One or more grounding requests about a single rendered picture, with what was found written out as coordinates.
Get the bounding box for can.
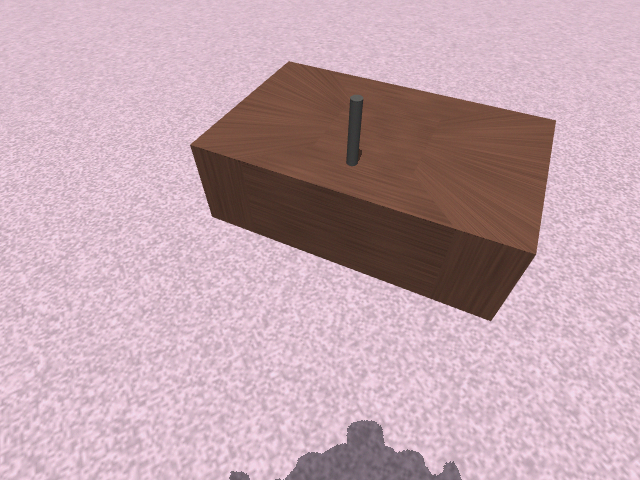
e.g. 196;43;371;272
346;95;363;166

